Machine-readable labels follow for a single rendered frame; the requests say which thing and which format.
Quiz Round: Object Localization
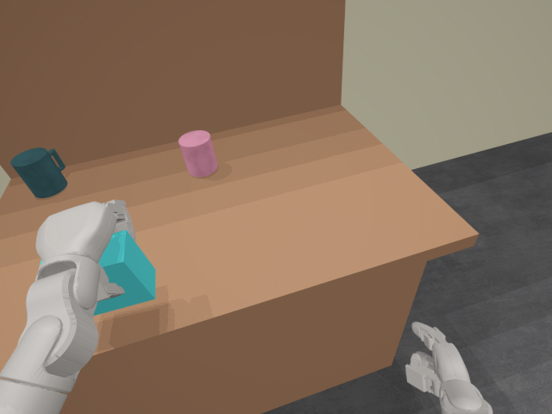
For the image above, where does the robot right forearm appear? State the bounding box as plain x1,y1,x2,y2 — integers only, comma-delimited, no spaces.
439,379,493,414

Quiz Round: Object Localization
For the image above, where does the robot right hand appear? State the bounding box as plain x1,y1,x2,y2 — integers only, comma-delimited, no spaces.
405,322,471,398

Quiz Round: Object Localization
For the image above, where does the table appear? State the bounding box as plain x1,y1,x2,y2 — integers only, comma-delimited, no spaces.
0,0,479,414

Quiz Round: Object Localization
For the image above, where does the sponge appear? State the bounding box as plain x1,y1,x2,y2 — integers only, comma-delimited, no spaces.
40,230,155,316

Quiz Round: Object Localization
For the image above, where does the robot left hand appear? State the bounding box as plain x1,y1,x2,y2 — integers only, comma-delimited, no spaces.
35,199,135,302

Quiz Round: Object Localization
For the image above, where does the robot left forearm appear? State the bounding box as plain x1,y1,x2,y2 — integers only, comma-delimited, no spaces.
0,254,100,414

